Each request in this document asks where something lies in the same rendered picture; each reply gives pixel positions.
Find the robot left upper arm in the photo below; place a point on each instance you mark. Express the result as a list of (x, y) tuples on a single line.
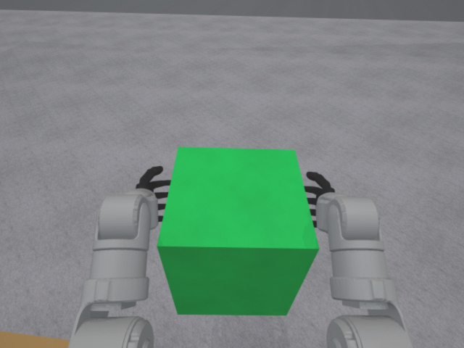
[(114, 332)]

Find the robot left forearm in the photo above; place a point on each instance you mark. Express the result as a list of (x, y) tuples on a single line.
[(118, 267)]

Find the left robot hand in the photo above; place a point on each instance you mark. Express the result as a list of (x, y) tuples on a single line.
[(146, 184)]

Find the robot right forearm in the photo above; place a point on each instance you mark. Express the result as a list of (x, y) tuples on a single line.
[(360, 277)]

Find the right robot hand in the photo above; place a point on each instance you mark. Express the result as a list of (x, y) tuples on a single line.
[(325, 188)]

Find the robot right upper arm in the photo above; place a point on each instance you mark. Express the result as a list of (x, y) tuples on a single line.
[(366, 331)]

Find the carton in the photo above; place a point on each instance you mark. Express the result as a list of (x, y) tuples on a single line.
[(237, 236)]

